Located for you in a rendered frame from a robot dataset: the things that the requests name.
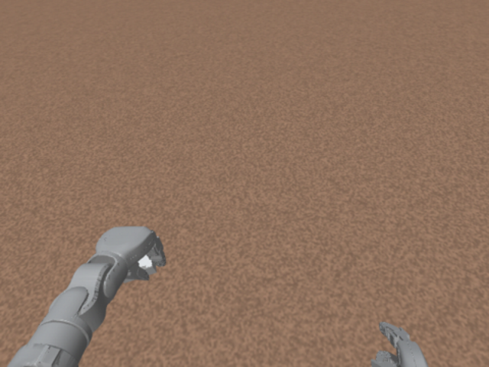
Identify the left robot arm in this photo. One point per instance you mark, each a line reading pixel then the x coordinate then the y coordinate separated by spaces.
pixel 63 335

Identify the right robot hand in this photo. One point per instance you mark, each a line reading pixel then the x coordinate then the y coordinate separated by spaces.
pixel 409 354

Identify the small box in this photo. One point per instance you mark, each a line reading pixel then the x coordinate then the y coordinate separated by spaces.
pixel 147 265

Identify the left robot hand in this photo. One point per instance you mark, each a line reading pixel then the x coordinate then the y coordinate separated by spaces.
pixel 132 243

